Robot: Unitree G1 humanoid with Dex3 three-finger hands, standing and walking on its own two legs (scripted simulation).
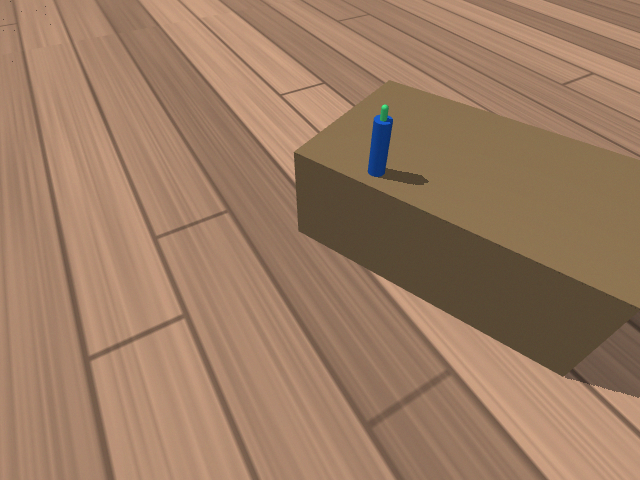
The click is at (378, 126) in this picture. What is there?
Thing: necked bottle
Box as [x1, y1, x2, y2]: [368, 104, 392, 176]
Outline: 385,104 381,107 381,113 375,116 373,121 368,172 374,176 380,176 384,173 391,130 392,118 387,115 388,107
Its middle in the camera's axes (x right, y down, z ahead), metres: +0.19 -0.33 +1.25
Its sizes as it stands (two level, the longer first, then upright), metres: 0.059 0.059 0.248
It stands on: a support 0.42 m high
